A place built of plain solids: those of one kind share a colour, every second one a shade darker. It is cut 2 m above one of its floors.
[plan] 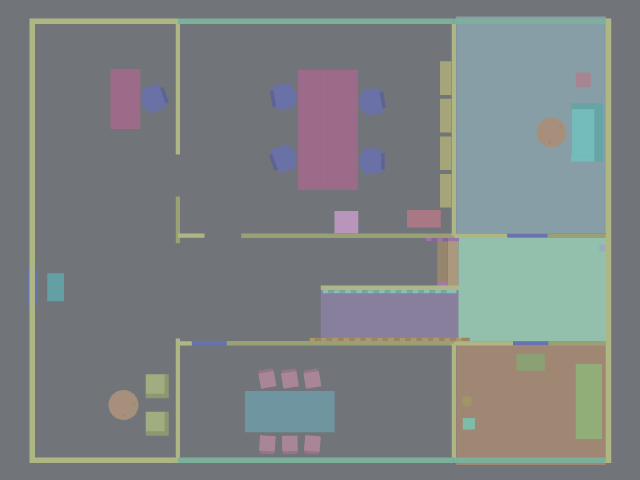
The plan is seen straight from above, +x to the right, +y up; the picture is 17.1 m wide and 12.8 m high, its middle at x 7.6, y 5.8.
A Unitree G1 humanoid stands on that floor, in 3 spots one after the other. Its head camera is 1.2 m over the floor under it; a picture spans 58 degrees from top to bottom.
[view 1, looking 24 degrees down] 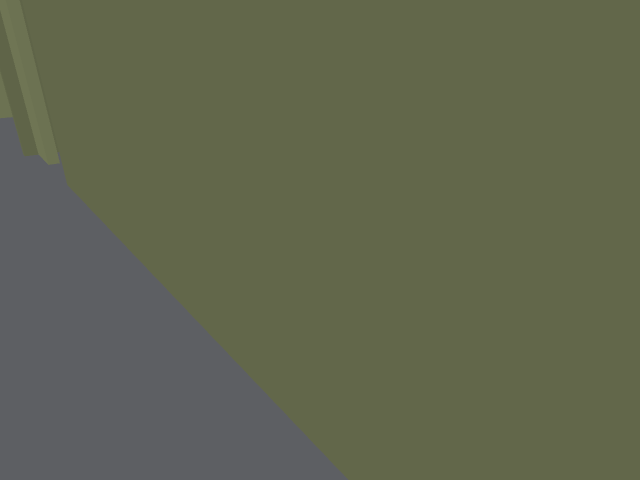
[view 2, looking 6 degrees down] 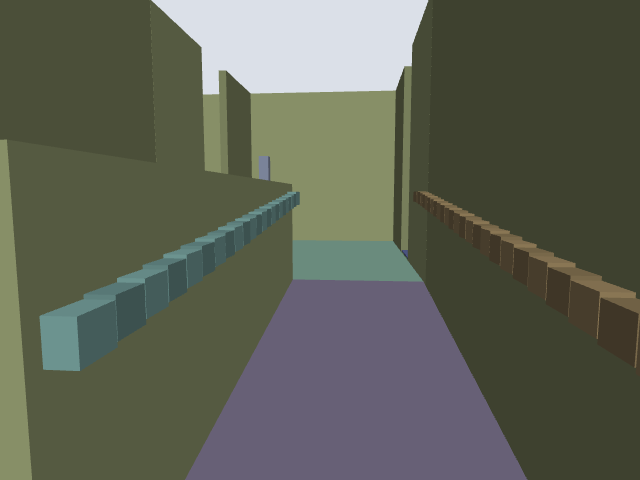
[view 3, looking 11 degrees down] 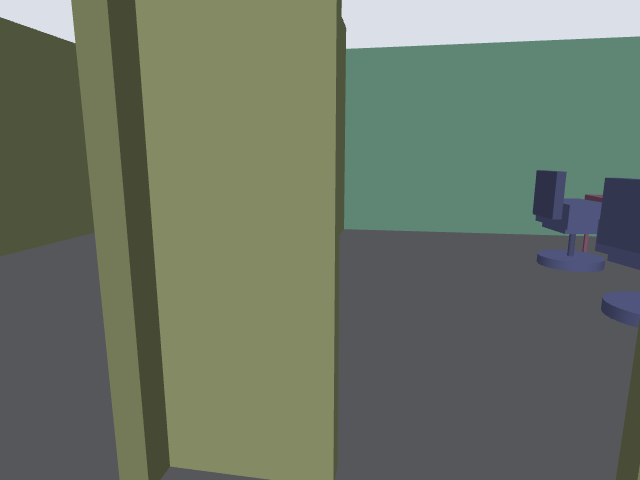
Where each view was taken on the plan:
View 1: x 10.12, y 5.22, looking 141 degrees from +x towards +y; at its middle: wall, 1.11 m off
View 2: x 6.82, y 3.79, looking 5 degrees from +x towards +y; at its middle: wall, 8.48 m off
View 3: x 4.71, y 4.48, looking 100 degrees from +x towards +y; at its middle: wall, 1.42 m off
